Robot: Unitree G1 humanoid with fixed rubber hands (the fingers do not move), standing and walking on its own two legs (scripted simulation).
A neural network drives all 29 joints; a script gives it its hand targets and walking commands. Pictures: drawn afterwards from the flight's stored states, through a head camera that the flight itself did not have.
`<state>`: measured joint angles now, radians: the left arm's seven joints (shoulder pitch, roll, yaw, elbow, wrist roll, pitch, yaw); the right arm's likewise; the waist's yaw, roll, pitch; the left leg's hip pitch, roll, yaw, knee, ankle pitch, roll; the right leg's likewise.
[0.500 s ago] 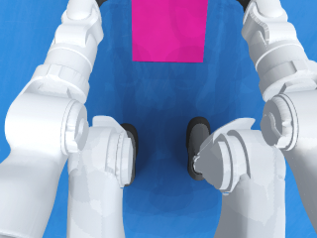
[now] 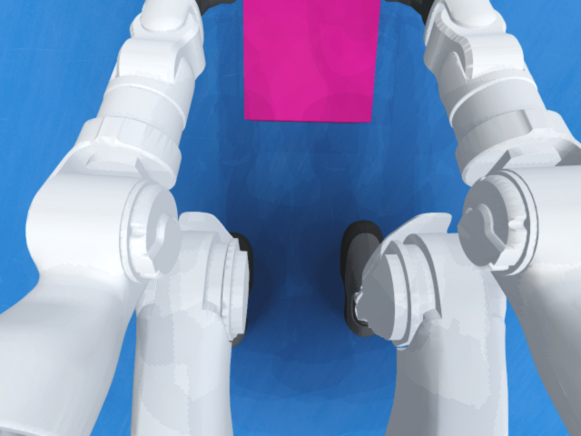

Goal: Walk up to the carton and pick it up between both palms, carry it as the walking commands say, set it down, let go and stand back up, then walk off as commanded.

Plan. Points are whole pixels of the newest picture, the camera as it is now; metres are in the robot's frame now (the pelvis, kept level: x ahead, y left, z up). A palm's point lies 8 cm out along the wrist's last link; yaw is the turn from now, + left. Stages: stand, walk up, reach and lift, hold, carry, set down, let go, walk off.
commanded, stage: reach and lift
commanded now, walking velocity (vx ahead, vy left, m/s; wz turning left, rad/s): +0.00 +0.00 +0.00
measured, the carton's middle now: (308, 8) +0.56 -0.02 -0.28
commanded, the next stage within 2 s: none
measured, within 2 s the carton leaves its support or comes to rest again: leaves its support in 0.66 s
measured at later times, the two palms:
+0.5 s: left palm (186, 1) +0.54 +0.11 -0.18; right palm out of the picture +0.54 -0.15 -0.18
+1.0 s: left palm out of the picture +0.53 +0.10 -0.13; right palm out of the picture +0.53 -0.14 -0.13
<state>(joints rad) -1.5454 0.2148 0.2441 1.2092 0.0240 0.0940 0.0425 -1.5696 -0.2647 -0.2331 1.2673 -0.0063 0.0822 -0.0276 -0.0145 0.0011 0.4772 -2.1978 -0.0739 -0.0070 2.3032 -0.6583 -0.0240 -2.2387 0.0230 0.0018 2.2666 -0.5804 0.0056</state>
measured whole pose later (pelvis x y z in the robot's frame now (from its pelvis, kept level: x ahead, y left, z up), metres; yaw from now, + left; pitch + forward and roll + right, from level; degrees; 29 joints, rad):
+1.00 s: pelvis -0.01 +0.00 +0.01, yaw +1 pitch +32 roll +1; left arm -1.42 0.13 0.27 0.99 0.03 0.21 0.17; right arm -1.44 -0.19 -0.24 1.05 0.01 0.20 -0.15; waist -0.04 0.01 0.38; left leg -2.19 -0.14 -0.03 2.24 -0.60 -0.06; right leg -2.22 0.08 0.04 2.21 -0.55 0.04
